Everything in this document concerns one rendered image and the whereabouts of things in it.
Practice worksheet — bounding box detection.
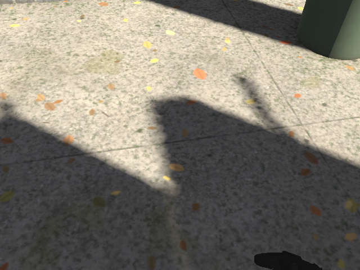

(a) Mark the robot right hand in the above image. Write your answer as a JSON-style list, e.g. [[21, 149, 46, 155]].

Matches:
[[254, 251, 322, 270]]

